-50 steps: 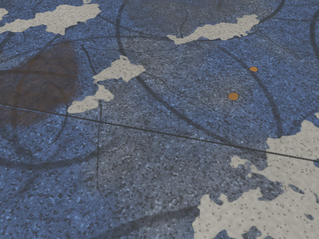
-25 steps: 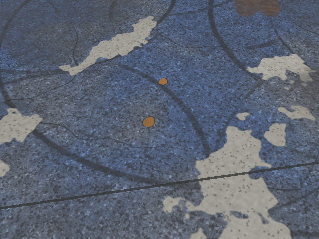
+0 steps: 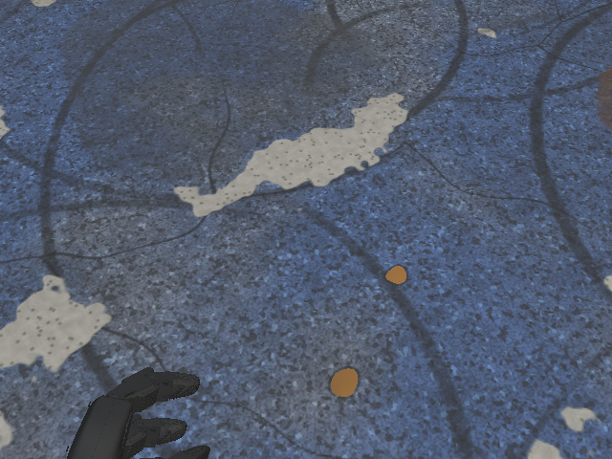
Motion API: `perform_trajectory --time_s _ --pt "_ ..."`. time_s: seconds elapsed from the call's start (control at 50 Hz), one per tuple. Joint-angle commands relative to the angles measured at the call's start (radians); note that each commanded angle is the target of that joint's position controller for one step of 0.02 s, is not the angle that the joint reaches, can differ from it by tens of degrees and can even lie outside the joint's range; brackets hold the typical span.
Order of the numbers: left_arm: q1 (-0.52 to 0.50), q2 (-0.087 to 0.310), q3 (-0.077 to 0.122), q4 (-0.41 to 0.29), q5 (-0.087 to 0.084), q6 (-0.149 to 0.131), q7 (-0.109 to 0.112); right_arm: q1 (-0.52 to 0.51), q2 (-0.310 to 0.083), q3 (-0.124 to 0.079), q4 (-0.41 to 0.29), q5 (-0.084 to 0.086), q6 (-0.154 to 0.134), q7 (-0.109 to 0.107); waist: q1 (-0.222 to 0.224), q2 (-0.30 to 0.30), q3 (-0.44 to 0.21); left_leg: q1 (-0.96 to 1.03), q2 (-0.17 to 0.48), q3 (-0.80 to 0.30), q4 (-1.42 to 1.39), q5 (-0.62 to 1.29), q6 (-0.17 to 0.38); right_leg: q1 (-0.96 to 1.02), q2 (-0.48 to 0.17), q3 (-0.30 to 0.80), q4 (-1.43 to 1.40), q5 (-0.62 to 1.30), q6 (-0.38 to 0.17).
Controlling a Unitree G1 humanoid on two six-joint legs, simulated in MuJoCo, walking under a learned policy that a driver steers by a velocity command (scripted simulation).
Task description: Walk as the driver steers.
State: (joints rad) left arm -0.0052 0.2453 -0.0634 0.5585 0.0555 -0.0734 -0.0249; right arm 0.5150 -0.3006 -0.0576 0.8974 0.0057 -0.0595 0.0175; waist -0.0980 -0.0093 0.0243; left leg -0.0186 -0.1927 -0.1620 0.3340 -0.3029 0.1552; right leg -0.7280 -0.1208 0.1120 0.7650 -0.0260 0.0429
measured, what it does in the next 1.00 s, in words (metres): walks ahead: right foot, then left foot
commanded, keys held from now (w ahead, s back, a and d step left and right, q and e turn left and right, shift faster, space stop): q+shift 0.38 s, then shift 0.06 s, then e+shift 0.56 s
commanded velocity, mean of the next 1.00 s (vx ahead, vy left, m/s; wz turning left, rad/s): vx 0.17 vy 0.00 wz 0.22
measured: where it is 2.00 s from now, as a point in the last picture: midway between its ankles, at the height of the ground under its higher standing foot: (217, 332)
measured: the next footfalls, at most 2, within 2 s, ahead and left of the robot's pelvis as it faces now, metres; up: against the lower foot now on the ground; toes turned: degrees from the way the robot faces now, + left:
right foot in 0.12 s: +0.35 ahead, -0.17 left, +0.00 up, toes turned +14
left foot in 0.50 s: +0.34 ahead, +0.12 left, +0.00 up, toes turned +31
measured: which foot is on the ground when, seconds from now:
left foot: down 0.00-0.10, up 0.12-0.48, down 0.50-0.90, up 0.92-1.00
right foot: up 0.00-0.10, down 0.12-0.52, up 0.54-0.88, down 0.90-1.00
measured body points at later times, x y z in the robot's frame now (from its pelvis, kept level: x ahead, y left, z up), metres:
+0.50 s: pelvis +0.26 -0.04 -0.01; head +0.29 +0.01 +0.44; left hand +0.23 +0.29 -0.12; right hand +0.59 -0.18 -0.05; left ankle +0.30 +0.10 -0.73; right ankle +0.31 -0.18 -0.74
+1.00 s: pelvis +0.31 -0.06 -0.01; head +0.35 -0.08 +0.44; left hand +0.34 +0.25 -0.10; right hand +0.56 -0.29 -0.12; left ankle +0.27 +0.09 -0.67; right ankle +0.33 -0.14 -0.74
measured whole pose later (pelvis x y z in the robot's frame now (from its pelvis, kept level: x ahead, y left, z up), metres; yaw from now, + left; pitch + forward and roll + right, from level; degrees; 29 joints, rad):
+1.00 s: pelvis +0.31 -0.06 -0.01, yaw +11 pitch +1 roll +3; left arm 0.27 0.29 0.08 0.72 0.01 0.02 0.00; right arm 0.05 -0.29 -0.10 0.72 0.00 0.04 -0.06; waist 0.04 0.03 0.05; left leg -0.51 0.03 0.02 1.06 -0.50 -0.05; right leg -0.34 -0.01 -0.02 0.66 -0.34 -0.05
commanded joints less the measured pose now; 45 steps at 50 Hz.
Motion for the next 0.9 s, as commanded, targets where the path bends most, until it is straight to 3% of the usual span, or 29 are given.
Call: perform_trajectory --time_s 0.02,0.04,0.06,0.08,0.1,0.12,0.14,0.16,0.18,0.2,0.22,0.24,0.28,0.36,0.46,0.48,0.5,0.52,0.54,0.56,0.58,0.6,0.64,0.66,0.7,0.76,0.84,0.88,0.9 --pt "-0.045 0.077 0.025 -0.056 -0.016 -0.01 0.011 0.004 -0.18 -0.053 -0.049 0.011 -0.006 -0.002 -0.001 0.042 0.023 -0.278 0.124 -0.149 -0.001 0.793 0.01 0.37 0.168 -0.164 -0.174 0.17 -0.011" --pt "-0.025 0.093 0.032 -0.053 -0.014 -0.014 0.021 0.011 -0.18 -0.056 -0.047 0.007 0.001 -0.01 0.003 0.063 -0.007 -0.224 0.115 -0.17 0.072 0.821 -0.02 0.415 0.191 -0.143 -0.233 0.153 -0.017" --pt "-0.089 0.134 0.073 -0.11 -0.062 -0.056 0.039 0.03 -0.085 -0.034 -0.067 0.074 0.004 -0.031 0.012 0.017 -0.05 -0.236 0.116 -0.284 0.148 0.628 -0.064 0.535 0.219 -0.039 -0.355 0.155 -0.004" --pt "-0.004 0.183 0.099 -0.093 -0.081 -0.068 0.053 -0.044 -0.13 -0.037 -0.082 0.062 0.007 -0.037 0.105 0.037 -0.105 -0.215 0.116 -0.275 0.255 0.628 -0.091 0.633 0.198 -0.054 -0.4 0.229 -0.004" --pt "0.222 0.211 0.118 -0.037 -0.066 -0.071 0.062 -0.142 -0.148 -0.043 -0.128 0.039 0.011 -0.04 0.225 0.096 -0.238 -0.277 0.082 -0.236 0.497 0.556 -0.136 0.867 0.101 -0.001 -0.342 0.309 -0.038" --pt "0.41 0.24 0.119 0.01 -0.047 -0.057 0.065 -0.109 -0.01 -0.006 -0.17 -0.013 0.02 -0.045 0.233 -0.044 -0.413 -0.445 0.014 -0.111 0.825 -0.273 -0.184 1.142 -0.176 0.183 -0.145 0.721 -0.109" --pt "0.439 0.245 0.114 -0.005 0.0 -0.04 0.052 0.098 -0.017 0.006 -0.199 0.005 0.017 -0.037 0.145 -0.314 -0.616 -0.601 0.009 -0.108 1.117 -0.486 -0.216 1.326 -0.439 0.538 -0.135 0.966 -0.267" --pt "0.372 0.256 0.139 -0.004 -0.028 -0.013 0.045 0.115 -0.104 -0.004 -0.202 0.027 0.031 -0.033 0.141 -0.291 -0.627 -0.673 0.117 -0.067 1.292 -0.384 -0.26 1.276 -0.457 0.578 -0.174 0.719 -0.356" --pt "0.277 0.204 0.138 -0.016 -0.039 0.005 0.056 -0.001 -0.128 -0.014 -0.24 0.045 0.044 -0.038 0.138 -0.243 -0.506 -0.749 0.181 0.002 1.266 -0.264 -0.262 1.147 -0.369 0.486 -0.267 0.348 -0.327" --pt "0.208 0.131 0.119 -0.024 -0.037 0.019 0.068 -0.104 -0.145 -0.027 -0.254 0.044 0.064 -0.051 0.137 -0.113 -0.336 -0.76 0.214 0.066 1.231 -0.186 -0.271 0.957 -0.286 0.341 -0.328 0.266 -0.283" --pt "0.15 0.106 0.108 -0.018 -0.038 0.023 0.07 -0.137 -0.141 -0.035 -0.273 0.04 0.084 -0.056 0.102 -0.079 -0.209 -0.724 0.24 0.081 1.204 -0.169 -0.274 0.777 -0.237 0.228 -0.37 0.305 -0.265" --pt "0.109 0.105 0.112 -0.002 -0.04 0.021 0.066 -0.142 -0.113 -0.033 -0.289 0.036 0.099 -0.054 0.07 -0.078 -0.123 -0.672 0.271 0.081 1.116 -0.179 -0.265 0.64 -0.202 0.135 -0.416 0.294 -0.243" --pt "0.062 0.123 0.131 0.04 -0.043 0.007 0.055 -0.184 -0.038 -0.018 -0.328 0.029 0.108 -0.052 0.054 -0.111 -0.04 -0.597 0.301 0.112 0.9 -0.158 -0.253 0.483 -0.166 -0.023 -0.483 0.316 -0.228" --pt "0.01 0.195 0.166 0.077 -0.058 0.003 0.055 -0.216 -0.054 -0.024 -0.338 0.018 0.105 -0.022 0.047 -0.103 -0.126 -0.43 0.311 0.138 0.575 0.119 -0.203 0.502 -0.186 -0.16 -0.484 0.323 -0.232" --pt "0.058 0.242 0.183 0.124 -0.102 0.008 0.029 -0.332 -0.105 -0.045 -0.386 0.007 0.124 0.009 0.074 -0.067 -0.084 -0.306 0.247 0.184 0.324 0.138 -0.131 0.52 -0.199 -0.206 -0.392 0.194 -0.193" --pt "0.065 0.24 0.179 0.135 -0.112 0.012 0.024 -0.324 -0.105 -0.048 -0.386 0.0 0.118 0.007 0.058 -0.041 -0.083 -0.236 0.217 0.195 0.229 0.182 -0.108 0.504 -0.18 -0.218 -0.331 0.17 -0.17" --pt "0.108 0.202 0.164 0.156 -0.105 0.014 0.017 -0.284 -0.132 -0.059 -0.371 -0.008 0.11 -0.003 0.047 0.021 -0.107 -0.107 0.197 0.181 0.158 0.284 -0.076 0.455 -0.13 -0.246 -0.219 0.129 -0.131" --pt "0.168 0.144 0.137 0.157 -0.057 0.017 0.009 -0.238 -0.224 -0.075 -0.38 -0.019 0.1 -0.025 0.05 0.228 -0.176 0.077 0.389 -0.039 0.114 0.789 -0.01 0.32 -0.034 -0.314 0.016 -0.179 -0.047" --pt "0.233 0.097 0.106 0.151 -0.036 0.031 0.003 -0.296 -0.193 -0.04 -0.41 -0.051 0.09 -0.033 0.091 0.341 -0.302 0.12 0.644 -0.282 0.083 0.815 0.198 0.206 0.033 -0.212 0.227 -0.691 0.017" --pt "0.183 0.173 0.129 0.18 -0.068 0.054 0.005 -0.303 -0.094 -0.011 -0.393 -0.05 0.076 -0.022 0.039 0.169 -0.306 0.012 0.592 -0.207 0.049 0.659 0.196 0.249 0.011 -0.104 0.296 -0.667 0.029" --pt "0.171 0.177 0.133 0.175 -0.09 0.068 0.009 -0.328 -0.095 -0.007 -0.362 -0.046 0.064 -0.017 0.063 0.164 -0.223 -0.043 0.532 -0.107 0.044 0.547 0.143 0.231 0.015 -0.087 0.297 -0.645 0.025" --pt "0.182 0.171 0.135 0.192 -0.087 0.078 0.023 -0.372 -0.114 -0.015 -0.345 -0.039 0.059 -0.016 0.08 0.14 -0.183 -0.081 0.496 -0.049 0.029 0.436 0.095 0.224 0.012 -0.082 0.274 -0.603 0.028" --pt "0.217 0.212 0.154 0.207 -0.075 0.096 0.043 -0.442 -0.152 -0.028 -0.335 -0.037 0.059 -0.031 0.11 0.166 -0.124 -0.207 0.48 0.04 0.009 0.447 0.079 0.276 0.038 -0.11 0.333 -0.503 0.053" --pt "0.235 0.22 0.162 0.208 -0.079 0.101 0.049 -0.453 -0.153 -0.032 -0.334 -0.039 0.062 -0.041 0.115 0.159 -0.123 -0.21 0.486 0.061 0.002 0.448 0.087 0.266 0.05 -0.126 0.367 -0.481 0.06" --pt "0.242 0.182 0.159 0.2 -0.085 0.11 0.055 -0.464 -0.113 -0.028 -0.326 -0.036 0.065 -0.058 0.113 0.131 -0.124 -0.19 0.501 0.096 -0.005 0.389 0.088 0.24 0.037 -0.129 0.348 -0.44 0.062" --pt "0.197 0.12 0.143 0.161 -0.078 0.12 0.046 -0.469 -0.093 -0.033 -0.302 -0.034 0.068 -0.075 0.096 0.132 -0.121 -0.174 0.521 0.141 -0.005 0.33 0.082 0.263 0.011 -0.146 0.216 -0.408 0.045" --pt "0.225 0.133 0.152 0.128 -0.074 0.128 0.017 -0.475 -0.109 -0.051 -0.274 -0.015 0.073 -0.076 0.113 0.153 -0.145 -0.147 0.561 0.18 0.039 0.362 0.052 0.352 0.018 -0.188 0.061 -0.381 -0.003" --pt "0.3 0.13 0.163 0.145 -0.069 0.133 0.008 -0.507 -0.104 -0.056 -0.261 0.013 0.078 -0.074 0.161 0.124 -0.138 -0.187 0.535 0.246 0.137 0.307 -0.017 0.457 0.057 -0.229 -0.125 -0.26 -0.052" --pt "0.34 0.158 0.178 0.156 -0.058 0.133 0.014 -0.469 -0.071 -0.054 -0.237 0.023 0.082 -0.071 0.166 0.034 -0.102 -0.26 0.468 0.302 0.271 0.155 -0.088 0.515 0.077 -0.172 -0.249 -0.156 -0.099"
Velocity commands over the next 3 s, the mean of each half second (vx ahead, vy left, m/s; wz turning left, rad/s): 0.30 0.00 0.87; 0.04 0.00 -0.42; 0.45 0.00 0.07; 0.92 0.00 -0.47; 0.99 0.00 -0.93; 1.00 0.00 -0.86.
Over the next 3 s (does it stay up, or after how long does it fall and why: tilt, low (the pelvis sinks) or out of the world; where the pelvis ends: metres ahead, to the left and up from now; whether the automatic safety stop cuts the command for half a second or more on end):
stays up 1.64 -0.04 -0.04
